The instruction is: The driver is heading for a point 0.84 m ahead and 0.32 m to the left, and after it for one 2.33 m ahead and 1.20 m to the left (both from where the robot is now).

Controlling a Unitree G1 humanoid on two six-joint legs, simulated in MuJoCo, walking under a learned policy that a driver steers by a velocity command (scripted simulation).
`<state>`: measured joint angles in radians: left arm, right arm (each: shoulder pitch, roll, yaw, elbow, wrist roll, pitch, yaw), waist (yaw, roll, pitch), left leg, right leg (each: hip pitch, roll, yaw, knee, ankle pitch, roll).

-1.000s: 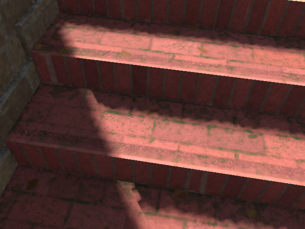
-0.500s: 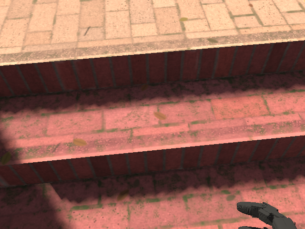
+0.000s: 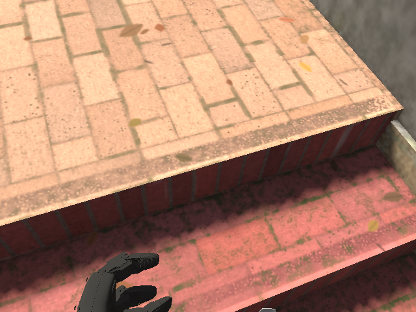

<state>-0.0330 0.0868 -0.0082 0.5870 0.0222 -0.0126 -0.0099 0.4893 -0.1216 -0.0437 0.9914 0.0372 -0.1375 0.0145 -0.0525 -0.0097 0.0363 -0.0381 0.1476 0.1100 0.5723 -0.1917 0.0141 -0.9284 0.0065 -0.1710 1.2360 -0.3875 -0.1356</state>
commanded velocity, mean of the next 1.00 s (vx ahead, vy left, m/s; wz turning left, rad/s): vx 0.19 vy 0.00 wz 0.46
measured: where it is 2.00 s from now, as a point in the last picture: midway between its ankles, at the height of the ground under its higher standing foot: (122, 119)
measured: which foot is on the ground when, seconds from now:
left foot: up 0.00-0.46, down 0.48-1.00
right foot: down 0.00-0.48, up 0.50-1.00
